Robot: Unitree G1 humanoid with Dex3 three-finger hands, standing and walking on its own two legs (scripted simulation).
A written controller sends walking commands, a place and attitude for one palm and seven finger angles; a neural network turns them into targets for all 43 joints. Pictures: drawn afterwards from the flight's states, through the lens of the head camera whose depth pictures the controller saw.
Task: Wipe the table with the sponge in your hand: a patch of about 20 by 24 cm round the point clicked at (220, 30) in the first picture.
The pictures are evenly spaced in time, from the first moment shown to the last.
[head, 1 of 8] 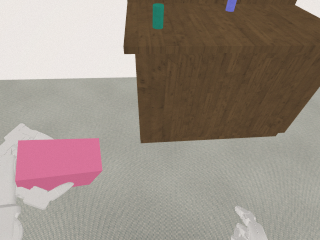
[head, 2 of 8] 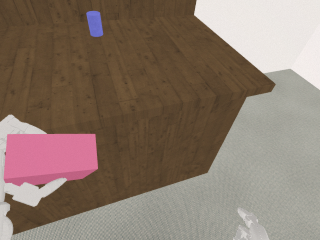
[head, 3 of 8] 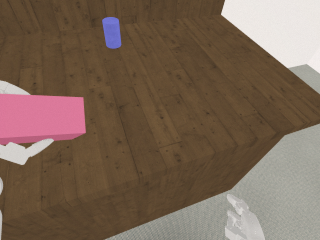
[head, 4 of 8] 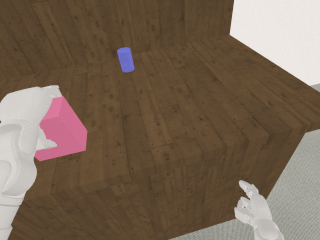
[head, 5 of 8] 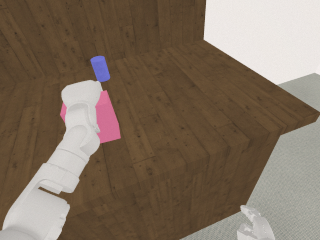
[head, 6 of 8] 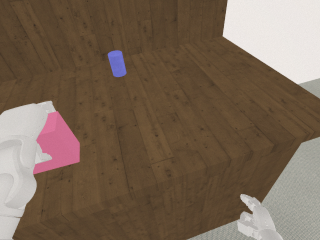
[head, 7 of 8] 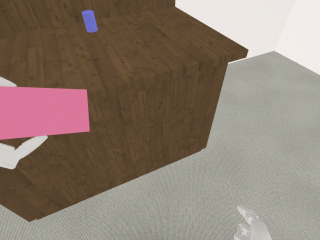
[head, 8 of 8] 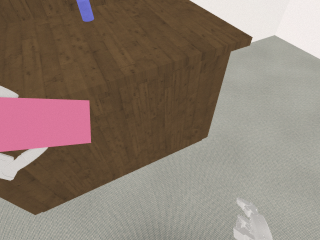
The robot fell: no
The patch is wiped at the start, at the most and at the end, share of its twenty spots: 0.00 0.85 0.85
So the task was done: no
